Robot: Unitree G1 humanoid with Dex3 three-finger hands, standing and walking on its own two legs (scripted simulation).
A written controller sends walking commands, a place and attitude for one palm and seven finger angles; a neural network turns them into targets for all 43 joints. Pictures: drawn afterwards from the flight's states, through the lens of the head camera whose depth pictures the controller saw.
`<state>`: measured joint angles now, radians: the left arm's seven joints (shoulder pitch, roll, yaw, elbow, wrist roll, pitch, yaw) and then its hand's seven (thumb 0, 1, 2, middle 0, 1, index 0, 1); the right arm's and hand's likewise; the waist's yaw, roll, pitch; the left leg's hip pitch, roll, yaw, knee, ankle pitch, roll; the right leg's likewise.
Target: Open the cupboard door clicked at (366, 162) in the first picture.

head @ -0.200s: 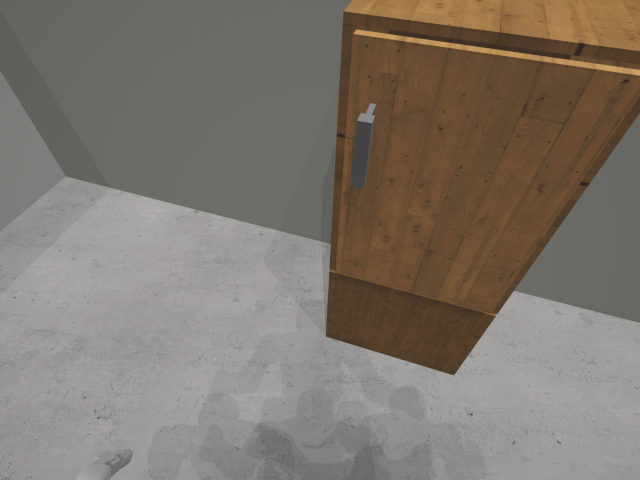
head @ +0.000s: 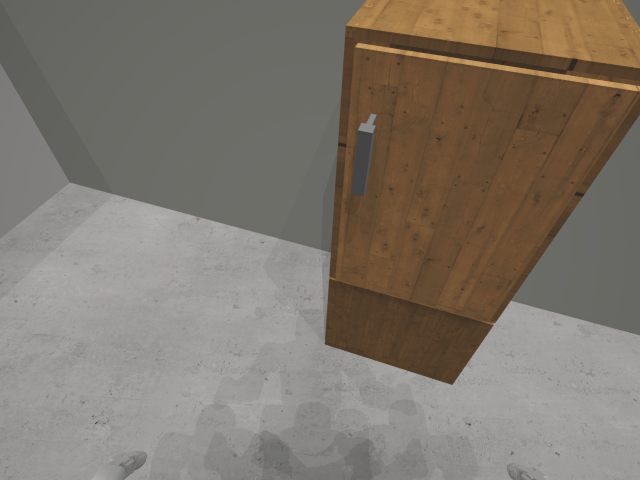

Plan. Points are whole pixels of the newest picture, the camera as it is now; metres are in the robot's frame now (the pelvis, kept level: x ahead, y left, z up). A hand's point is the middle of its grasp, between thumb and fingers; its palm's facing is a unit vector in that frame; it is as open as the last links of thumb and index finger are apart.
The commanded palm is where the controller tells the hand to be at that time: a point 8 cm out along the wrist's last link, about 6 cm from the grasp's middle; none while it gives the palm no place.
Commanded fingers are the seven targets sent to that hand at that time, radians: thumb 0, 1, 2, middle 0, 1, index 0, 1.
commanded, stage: stand and wait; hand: left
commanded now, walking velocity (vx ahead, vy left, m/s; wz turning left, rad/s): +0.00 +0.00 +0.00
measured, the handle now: (365, 155) +0.63 -0.04 +0.07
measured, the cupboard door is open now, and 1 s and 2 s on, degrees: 0 0 0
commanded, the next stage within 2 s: look at it before walking up in 0.68 s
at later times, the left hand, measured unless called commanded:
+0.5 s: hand out of the picture +0.05 +0.24 -0.15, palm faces -0.03 -0.94 -0.33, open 7.4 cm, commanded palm none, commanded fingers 0.00 0.90 0.90 -0.20 -0.30 -0.20 -0.30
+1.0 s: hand out of the picture +0.06 +0.23 -0.15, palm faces -0.03 -0.95 -0.32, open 7.4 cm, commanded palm none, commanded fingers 0.00 0.90 0.90 -0.20 -0.30 -0.20 -0.30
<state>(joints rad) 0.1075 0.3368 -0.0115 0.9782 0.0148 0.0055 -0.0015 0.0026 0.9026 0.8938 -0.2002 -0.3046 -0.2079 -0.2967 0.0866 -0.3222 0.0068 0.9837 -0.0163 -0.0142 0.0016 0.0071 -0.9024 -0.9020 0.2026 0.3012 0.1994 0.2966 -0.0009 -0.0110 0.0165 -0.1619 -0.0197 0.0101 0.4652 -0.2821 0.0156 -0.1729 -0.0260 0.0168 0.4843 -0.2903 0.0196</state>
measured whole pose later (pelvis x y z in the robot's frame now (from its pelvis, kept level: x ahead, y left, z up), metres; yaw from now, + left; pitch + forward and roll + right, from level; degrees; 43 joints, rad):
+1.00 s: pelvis -0.02 -0.01 +0.01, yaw +0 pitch -1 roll +0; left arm 0.12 0.33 0.00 1.09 0.02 0.00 0.00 0.00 0.90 0.89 -0.20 -0.30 -0.21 -0.30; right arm 0.12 -0.32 0.00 1.11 -0.01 -0.02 0.00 0.01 -0.90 -0.90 0.20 0.30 0.20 0.30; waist -0.01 -0.01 0.04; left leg -0.13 0.00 0.00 0.36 -0.20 -0.01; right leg -0.14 -0.01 0.01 0.38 -0.21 0.00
